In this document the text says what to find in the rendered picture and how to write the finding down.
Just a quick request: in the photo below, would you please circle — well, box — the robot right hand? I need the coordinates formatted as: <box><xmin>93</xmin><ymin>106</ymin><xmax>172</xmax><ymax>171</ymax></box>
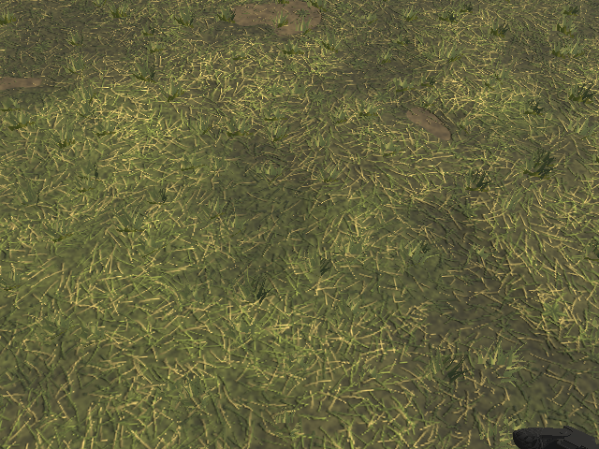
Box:
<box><xmin>513</xmin><ymin>426</ymin><xmax>599</xmax><ymax>449</ymax></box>

